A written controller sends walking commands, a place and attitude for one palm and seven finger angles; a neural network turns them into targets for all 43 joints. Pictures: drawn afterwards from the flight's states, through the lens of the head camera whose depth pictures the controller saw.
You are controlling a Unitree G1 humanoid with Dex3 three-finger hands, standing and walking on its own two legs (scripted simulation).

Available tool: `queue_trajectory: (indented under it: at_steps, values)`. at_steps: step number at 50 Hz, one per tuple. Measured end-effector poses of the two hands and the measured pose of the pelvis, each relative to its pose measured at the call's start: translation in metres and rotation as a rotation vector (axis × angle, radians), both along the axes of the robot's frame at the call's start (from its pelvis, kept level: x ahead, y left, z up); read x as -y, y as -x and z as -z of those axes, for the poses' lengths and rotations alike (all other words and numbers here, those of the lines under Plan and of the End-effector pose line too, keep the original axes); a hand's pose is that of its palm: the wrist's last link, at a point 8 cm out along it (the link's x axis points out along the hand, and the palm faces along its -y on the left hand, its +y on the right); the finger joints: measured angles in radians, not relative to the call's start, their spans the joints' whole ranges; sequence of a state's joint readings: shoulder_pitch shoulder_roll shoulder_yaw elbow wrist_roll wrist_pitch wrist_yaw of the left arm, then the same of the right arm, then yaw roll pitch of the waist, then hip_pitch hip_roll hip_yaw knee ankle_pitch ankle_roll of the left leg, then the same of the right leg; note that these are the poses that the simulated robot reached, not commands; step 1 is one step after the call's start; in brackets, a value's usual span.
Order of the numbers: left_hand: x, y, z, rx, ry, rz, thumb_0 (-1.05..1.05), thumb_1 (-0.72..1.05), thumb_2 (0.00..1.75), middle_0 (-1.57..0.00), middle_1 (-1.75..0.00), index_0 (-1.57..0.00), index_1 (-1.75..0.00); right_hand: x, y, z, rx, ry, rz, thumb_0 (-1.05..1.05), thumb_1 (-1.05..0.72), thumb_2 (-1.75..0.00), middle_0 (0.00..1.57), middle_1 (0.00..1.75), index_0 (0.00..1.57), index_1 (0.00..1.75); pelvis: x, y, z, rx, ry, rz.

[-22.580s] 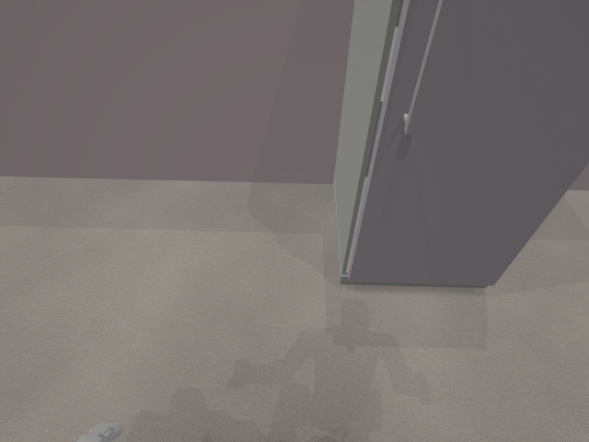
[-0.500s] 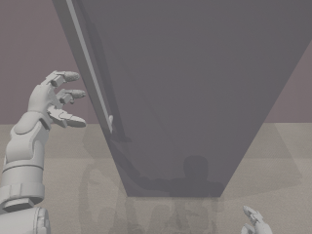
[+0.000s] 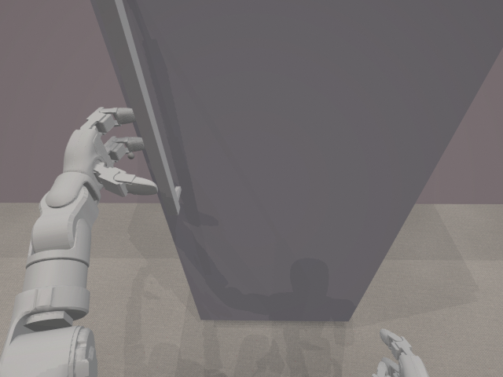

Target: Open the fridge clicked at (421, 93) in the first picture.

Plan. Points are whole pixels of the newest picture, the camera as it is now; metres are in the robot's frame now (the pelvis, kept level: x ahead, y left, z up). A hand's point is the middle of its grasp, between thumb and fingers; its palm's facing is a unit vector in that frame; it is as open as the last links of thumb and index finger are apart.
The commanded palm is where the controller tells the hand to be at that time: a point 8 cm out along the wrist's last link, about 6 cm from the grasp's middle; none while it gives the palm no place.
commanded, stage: feel for the door with the fingertips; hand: left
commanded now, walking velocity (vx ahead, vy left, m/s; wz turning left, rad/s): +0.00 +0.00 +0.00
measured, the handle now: (152, 121) +0.43 +0.18 +0.21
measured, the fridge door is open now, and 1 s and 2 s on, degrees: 0 0 0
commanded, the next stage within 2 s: slide the fingers in behind the handle in 0.26 s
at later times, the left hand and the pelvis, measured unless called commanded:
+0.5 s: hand (128, 153) +0.39 +0.22 +0.18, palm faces +0.08 -1.00 -0.01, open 13.8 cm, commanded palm +0.37 +0.26 +0.19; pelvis +0.00 +0.00 +0.00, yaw +0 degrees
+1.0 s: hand (142, 156) +0.38 +0.19 +0.19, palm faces +0.08 -1.00 -0.01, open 14.0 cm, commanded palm +0.35 +0.23 +0.19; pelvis +0.00 +0.00 +0.00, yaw +0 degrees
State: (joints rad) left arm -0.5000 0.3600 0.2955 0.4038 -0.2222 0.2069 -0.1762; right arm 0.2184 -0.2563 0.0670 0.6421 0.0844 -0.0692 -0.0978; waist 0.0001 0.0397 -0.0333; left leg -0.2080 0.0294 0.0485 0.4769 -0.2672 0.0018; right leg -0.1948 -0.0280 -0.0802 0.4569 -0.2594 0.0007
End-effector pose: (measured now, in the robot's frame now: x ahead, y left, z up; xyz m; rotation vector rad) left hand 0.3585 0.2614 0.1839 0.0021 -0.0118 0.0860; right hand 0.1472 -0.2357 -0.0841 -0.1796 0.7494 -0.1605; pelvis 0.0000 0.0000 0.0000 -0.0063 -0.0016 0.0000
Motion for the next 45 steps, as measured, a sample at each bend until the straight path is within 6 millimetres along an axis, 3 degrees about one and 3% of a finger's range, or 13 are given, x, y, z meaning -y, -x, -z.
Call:
queue_trajectory:
  at_steps: [12, 20, 27, 36, 45]
  values:
    - [-0.005, -0.005, 0.003, 0.009, -0.007, 0.003, -0.01, -0.50, 0.30, -0.31, -1.21, -0.31, -1.21, 0.011, 0.024, 0.009, -0.070, 0.025, 0.027, 0.01, -0.90, -0.90, 0.21, 0.30, 0.20, 0.30, -0.001, 0.001, 0.000, -0.003, 0.002, -0.004]
    - [-0.007, -0.008, 0.002, 0.003, -0.006, 0.001, -0.01, -0.50, 0.30, -0.34, -1.23, -0.33, -1.23, 0.009, 0.030, 0.011, -0.081, 0.023, 0.025, 0.01, -0.90, -0.90, 0.21, 0.30, 0.20, 0.30, -0.002, 0.003, 0.000, -0.003, 0.003, -0.007]
    - [-0.006, -0.008, 0.002, 0.008, -0.008, 0.007, -0.01, -0.50, 0.30, -0.34, -1.23, -0.33, -1.23, 0.006, 0.028, 0.010, -0.066, 0.013, 0.020, 0.01, -0.90, -0.90, 0.21, 0.30, 0.20, 0.30, -0.002, 0.005, -0.001, -0.004, 0.003, -0.005]
    - [0.011, -0.006, -0.004, 0.044, 0.002, 0.045, -0.01, -0.51, 0.30, -0.31, -1.21, -0.30, -1.20, 0.001, 0.019, 0.006, -0.031, -0.006, 0.014, 0.01, -0.90, -0.90, 0.21, 0.30, 0.20, 0.30, -0.003, 0.003, -0.001, 0.000, 0.000, 0.004]
    - [0.016, 0.000, 0.004, 0.007, 0.001, 0.017, -0.01, -0.51, 0.30, -0.30, -1.20, -0.30, -1.20, 0.000, 0.004, 0.000, -0.001, -0.014, 0.004, 0.01, -0.90, -0.90, 0.21, 0.30, 0.20, 0.30, -0.001, 0.001, -0.001, 0.004, -0.001, 0.009]
